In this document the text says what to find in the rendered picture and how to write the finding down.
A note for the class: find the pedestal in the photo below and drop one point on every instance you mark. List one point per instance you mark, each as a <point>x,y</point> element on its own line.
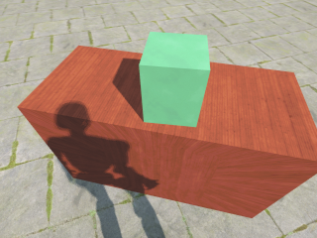
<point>255,140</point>

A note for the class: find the carton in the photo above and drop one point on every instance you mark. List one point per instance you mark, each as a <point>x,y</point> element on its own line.
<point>174,71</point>

